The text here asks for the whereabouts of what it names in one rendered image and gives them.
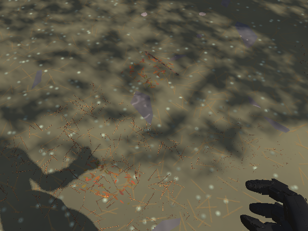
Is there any right robot hand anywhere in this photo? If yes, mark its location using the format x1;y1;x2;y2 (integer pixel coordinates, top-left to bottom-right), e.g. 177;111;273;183
240;178;308;231

